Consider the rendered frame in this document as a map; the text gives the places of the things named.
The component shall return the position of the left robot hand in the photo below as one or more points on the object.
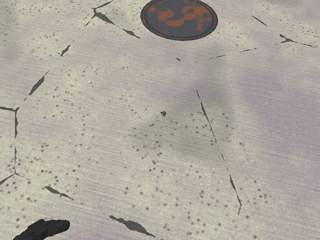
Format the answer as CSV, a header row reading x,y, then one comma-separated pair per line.
x,y
42,229

